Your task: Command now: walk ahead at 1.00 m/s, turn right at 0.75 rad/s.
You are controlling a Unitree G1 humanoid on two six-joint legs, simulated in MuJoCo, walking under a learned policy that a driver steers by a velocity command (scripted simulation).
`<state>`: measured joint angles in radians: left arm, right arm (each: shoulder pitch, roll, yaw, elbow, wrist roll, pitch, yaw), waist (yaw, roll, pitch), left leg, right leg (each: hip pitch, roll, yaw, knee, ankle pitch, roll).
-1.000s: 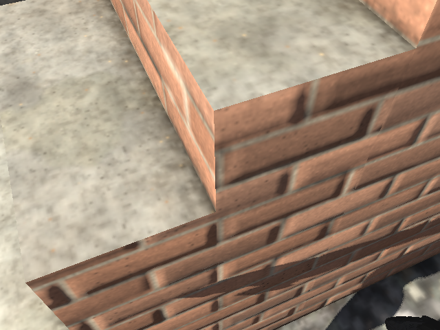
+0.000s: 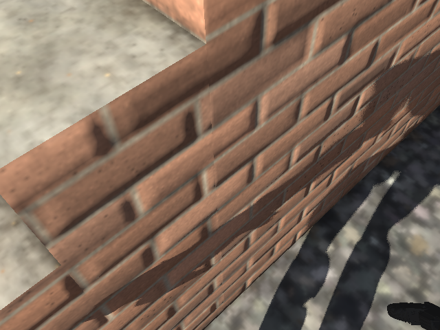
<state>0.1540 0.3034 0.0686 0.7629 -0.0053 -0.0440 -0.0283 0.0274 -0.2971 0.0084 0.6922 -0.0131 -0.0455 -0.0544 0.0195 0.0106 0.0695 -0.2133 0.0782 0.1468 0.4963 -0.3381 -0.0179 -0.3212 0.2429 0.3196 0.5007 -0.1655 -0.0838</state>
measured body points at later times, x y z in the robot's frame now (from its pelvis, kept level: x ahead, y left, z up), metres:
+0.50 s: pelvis +0.06 -0.09 +0.01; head +0.07 -0.09 +0.46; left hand +0.27 +0.11 -0.07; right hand +0.19 -0.31 -0.11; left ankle +0.07 +0.04 -0.74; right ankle +0.06 -0.16 -0.74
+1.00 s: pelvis +0.06 -0.04 +0.00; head +0.09 -0.02 +0.45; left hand +0.23 +0.21 -0.09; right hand +0.26 -0.26 -0.11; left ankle +0.07 +0.04 -0.74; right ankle +0.06 -0.16 -0.74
